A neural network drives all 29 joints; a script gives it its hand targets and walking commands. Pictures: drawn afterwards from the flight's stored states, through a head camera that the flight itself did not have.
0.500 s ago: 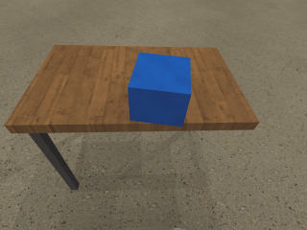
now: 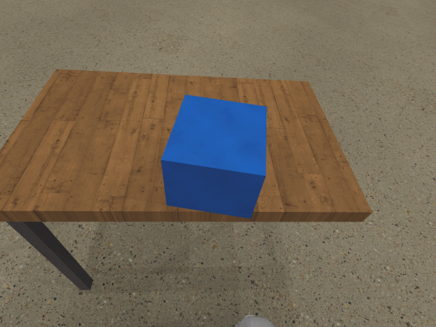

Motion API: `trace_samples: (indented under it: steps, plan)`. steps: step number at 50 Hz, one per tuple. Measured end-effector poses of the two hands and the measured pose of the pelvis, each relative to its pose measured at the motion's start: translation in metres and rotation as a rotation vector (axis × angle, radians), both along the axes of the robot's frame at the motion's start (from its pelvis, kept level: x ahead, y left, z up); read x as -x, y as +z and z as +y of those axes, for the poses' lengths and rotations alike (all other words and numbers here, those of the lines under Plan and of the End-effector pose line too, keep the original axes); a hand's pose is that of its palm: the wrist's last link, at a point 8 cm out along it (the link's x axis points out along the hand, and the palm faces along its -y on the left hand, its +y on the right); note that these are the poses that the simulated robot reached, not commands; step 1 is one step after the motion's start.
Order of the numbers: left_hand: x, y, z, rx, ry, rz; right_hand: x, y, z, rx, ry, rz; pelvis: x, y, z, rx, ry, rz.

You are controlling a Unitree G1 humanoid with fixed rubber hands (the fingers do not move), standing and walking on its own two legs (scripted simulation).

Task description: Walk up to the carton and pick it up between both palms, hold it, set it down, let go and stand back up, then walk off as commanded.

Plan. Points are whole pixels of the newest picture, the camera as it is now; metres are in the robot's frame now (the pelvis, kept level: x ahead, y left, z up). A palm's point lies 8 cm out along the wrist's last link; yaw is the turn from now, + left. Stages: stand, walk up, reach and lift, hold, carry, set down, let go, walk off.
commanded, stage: walk up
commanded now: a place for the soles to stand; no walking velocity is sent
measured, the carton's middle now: (217, 155) +0.47 +0.00 +0.02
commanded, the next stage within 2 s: none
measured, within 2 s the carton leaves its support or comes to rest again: neither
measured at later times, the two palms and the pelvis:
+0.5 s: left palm out of the picture +0.14 +0.28 -0.10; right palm out of the picture +0.14 -0.36 -0.08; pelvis +0.05 -0.03 +0.00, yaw +1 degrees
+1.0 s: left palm out of the picture +0.12 +0.29 -0.11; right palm out of the picture +0.14 -0.35 -0.07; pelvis +0.05 -0.03 +0.00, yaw +2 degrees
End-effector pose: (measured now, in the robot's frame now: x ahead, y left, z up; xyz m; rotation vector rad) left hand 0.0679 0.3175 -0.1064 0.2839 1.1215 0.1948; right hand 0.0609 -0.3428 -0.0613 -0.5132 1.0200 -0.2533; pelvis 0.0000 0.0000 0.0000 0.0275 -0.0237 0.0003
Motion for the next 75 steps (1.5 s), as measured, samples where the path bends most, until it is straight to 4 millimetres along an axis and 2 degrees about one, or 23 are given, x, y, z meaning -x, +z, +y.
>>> trace_samples:
  steps: [4,8,19,24,30,37,46,52,57,62,66,71,75]
  plan:
    - [-0.014,-0.006,-0.02,-0.035,0.002,-0.015,-0.016,-0.021,-0.022,-0.019,-0.013,0.011,-0.016,-0.013,-0.023,-0.007,0.0,-0.007]
    - [-0.017,0.0,-0.033,-0.045,0.001,0.014,-0.033,-0.025,-0.023,-0.044,0.014,0.045,-0.028,-0.007,-0.031,-0.002,0.012,0.002]
    - [-0.054,0.0,-0.036,-0.052,0.003,-0.016,-0.06,-0.023,-0.023,-0.044,0.043,0.05,-0.046,-0.006,-0.034,0.006,0.026,0.026]
    - [-0.069,0.002,-0.034,-0.05,-0.004,-0.042,-0.075,-0.02,-0.017,-0.051,0.06,0.021,-0.05,-0.005,-0.032,0.009,0.026,0.033]
    - [-0.083,0.004,-0.03,-0.045,-0.008,-0.076,-0.082,-0.016,-0.011,-0.051,0.071,-0.002,-0.049,-0.004,-0.027,0.015,0.026,0.036]
    - [-0.083,0.006,-0.026,-0.04,0.001,-0.077,-0.08,-0.012,-0.007,-0.05,0.079,-0.003,-0.047,-0.001,-0.024,0.021,0.027,0.042]
    - [-0.066,0.003,-0.026,-0.028,0.012,-0.036,-0.076,-0.011,-0.007,-0.052,0.079,0.009,-0.045,0.002,-0.024,0.022,0.027,0.048]
    - [-0.053,-0.001,-0.03,-0.013,0.018,0.019,-0.084,-0.011,-0.01,-0.054,0.073,0.011,-0.054,0.002,-0.026,0.019,0.027,0.06]
    - [-0.049,-0.002,-0.033,-0.017,0.029,0.061,-0.098,-0.013,-0.015,-0.058,0.071,0.015,-0.067,0.002,-0.031,0.016,0.03,0.077]
    - [-0.054,-0.003,-0.03,-0.022,0.032,0.082,-0.106,-0.014,-0.012,-0.057,0.071,0.03,-0.077,0.002,-0.028,0.019,0.03,0.084]
    - [-0.067,-0.005,-0.029,-0.029,0.029,0.061,-0.106,-0.016,-0.012,-0.055,0.072,0.031,-0.078,0.0,-0.027,0.02,0.029,0.065]
    - [-0.086,-0.003,-0.04,-0.042,0.022,0.02,-0.104,-0.023,-0.027,-0.062,0.056,0.031,-0.08,-0.005,-0.041,0.009,0.023,0.042]
    - [-0.082,0.002,-0.049,-0.049,0.026,0.027,-0.11,-0.025,-0.034,-0.074,0.049,0.039,-0.086,-0.002,-0.049,0.002,0.024,0.032]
